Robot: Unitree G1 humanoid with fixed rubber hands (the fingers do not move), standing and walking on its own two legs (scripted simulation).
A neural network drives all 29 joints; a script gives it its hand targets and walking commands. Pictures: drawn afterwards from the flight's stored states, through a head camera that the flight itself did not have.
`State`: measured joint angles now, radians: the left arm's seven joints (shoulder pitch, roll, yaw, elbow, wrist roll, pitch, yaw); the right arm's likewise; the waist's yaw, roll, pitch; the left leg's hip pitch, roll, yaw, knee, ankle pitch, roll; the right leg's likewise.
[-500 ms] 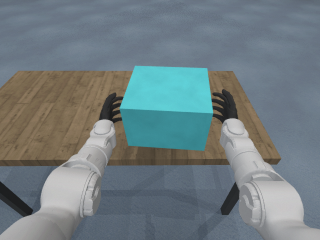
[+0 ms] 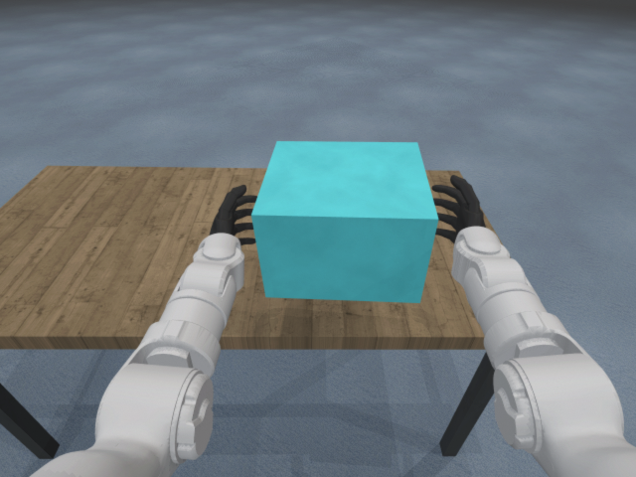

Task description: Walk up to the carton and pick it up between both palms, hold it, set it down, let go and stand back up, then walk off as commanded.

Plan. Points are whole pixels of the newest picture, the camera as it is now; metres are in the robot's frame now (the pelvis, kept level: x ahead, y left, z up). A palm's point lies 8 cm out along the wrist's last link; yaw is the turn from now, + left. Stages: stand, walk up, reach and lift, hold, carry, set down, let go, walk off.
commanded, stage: reach and lift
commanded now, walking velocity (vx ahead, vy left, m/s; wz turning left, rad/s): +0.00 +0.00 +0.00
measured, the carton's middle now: (344, 217) +0.51 -0.01 +0.11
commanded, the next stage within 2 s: hold in 1.36 s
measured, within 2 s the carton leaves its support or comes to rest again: neither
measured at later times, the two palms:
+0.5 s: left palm (214, 233) +0.38 +0.16 +0.17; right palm (466, 223) +0.40 -0.17 +0.18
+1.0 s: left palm (205, 230) +0.37 +0.17 +0.18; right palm (463, 217) +0.40 -0.16 +0.19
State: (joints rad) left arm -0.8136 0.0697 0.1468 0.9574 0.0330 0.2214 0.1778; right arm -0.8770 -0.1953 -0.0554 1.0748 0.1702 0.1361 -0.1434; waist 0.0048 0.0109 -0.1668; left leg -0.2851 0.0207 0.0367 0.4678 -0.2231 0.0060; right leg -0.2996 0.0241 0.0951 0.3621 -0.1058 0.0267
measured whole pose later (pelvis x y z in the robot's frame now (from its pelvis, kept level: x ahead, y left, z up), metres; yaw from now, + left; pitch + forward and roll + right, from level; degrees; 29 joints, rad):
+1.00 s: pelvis +0.00 +0.00 +0.00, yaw +0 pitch -4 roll -1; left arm -0.72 -0.02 0.31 0.52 0.25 0.54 0.05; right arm -0.85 -0.17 -0.10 0.92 0.14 0.21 -0.12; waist 0.00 0.01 -0.07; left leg -0.14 0.02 0.04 0.43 -0.22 0.01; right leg -0.15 0.02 0.10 0.32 -0.10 0.03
